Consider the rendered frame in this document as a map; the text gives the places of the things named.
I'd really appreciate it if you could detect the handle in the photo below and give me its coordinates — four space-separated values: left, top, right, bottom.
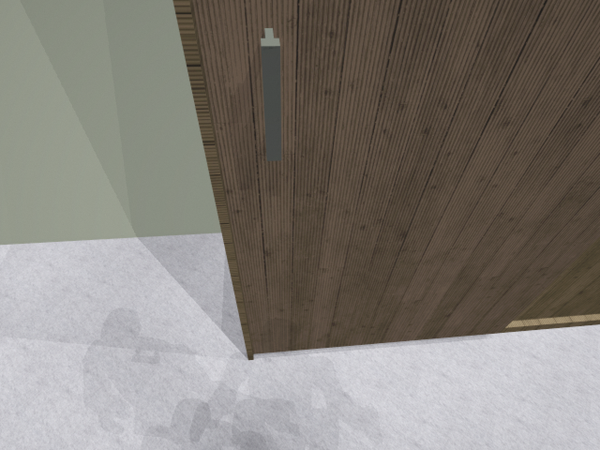
261 28 281 161

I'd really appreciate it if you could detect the wardrobe door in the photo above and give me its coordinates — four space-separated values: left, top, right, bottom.
192 0 600 354
513 237 600 321

